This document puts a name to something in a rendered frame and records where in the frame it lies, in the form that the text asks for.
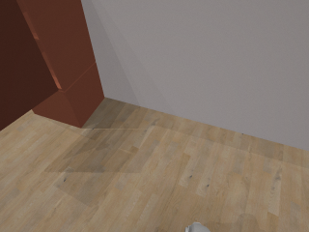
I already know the cupboard door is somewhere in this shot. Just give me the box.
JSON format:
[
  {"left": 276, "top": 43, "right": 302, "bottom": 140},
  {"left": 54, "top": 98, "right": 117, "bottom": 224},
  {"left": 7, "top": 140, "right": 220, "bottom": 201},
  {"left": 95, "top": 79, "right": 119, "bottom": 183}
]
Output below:
[{"left": 0, "top": 0, "right": 59, "bottom": 131}]

